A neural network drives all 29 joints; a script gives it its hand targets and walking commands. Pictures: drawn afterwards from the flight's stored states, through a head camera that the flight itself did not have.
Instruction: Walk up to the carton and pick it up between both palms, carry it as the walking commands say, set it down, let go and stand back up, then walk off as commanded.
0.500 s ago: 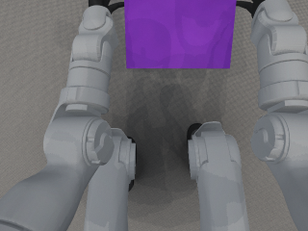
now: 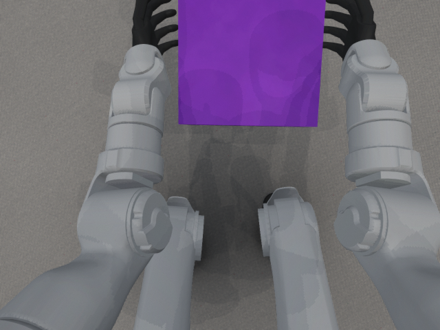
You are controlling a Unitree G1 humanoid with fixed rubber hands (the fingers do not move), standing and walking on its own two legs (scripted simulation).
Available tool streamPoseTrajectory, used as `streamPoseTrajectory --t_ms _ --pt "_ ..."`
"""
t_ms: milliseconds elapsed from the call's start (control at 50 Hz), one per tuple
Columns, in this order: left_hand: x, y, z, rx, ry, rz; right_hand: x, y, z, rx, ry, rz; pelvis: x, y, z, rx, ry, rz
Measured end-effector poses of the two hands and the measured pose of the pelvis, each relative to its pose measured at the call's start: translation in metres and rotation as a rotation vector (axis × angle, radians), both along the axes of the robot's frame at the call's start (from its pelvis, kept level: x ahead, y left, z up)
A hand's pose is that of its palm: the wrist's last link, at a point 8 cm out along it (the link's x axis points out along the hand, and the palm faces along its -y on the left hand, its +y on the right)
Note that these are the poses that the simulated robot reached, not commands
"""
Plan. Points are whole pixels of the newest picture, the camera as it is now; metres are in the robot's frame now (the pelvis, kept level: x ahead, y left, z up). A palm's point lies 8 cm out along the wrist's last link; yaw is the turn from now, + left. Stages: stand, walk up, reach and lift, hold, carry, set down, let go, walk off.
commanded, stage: reach and lift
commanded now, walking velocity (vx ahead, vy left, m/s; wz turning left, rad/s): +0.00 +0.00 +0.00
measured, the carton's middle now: (247, 39) +0.58 -0.08 -0.18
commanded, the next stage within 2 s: none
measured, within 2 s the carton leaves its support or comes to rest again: neither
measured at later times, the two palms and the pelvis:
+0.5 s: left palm (120, 38) +0.53 +0.08 -0.02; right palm (379, 35) +0.49 -0.22 -0.02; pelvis +0.01 +0.00 +0.05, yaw -1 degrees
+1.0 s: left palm (79, 26) +0.50 +0.09 +0.06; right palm (419, 23) +0.47 -0.21 +0.05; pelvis +0.02 +0.00 +0.11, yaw -2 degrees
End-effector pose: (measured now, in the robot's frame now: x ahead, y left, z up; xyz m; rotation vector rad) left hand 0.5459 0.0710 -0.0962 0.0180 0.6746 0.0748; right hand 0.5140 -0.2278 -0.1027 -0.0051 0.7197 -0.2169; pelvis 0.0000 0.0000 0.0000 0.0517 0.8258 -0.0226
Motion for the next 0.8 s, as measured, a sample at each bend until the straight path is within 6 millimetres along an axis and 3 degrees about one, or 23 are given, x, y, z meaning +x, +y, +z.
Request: streamPoseTrajectory --t_ms 800 --pt "-0.034 0.013 0.127 0.017 -0.009 0.006 -0.034 0.016 0.124 -0.008 -0.004 -0.047 0.011 0.004 0.086 -0.011 -0.064 -0.015"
